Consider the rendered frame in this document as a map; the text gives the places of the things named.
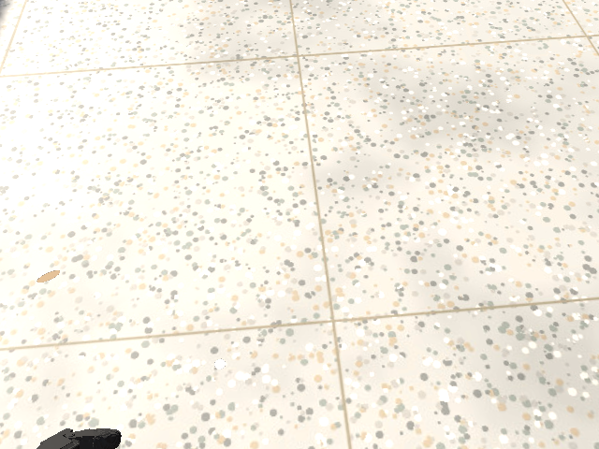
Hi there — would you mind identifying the left robot hand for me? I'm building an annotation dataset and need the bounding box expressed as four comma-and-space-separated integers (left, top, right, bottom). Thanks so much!
37, 428, 122, 449

